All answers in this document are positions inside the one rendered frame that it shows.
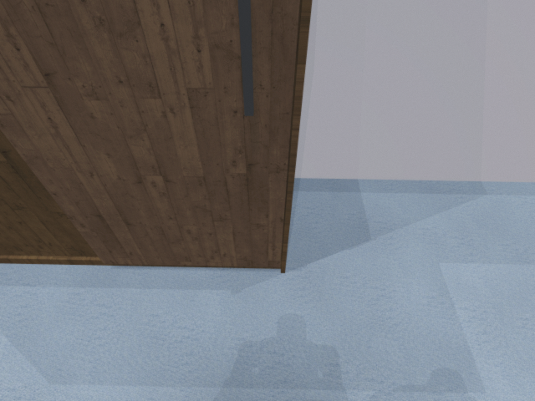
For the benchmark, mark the wardrobe door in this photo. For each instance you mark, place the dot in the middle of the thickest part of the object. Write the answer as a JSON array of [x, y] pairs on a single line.
[[131, 115], [31, 221]]

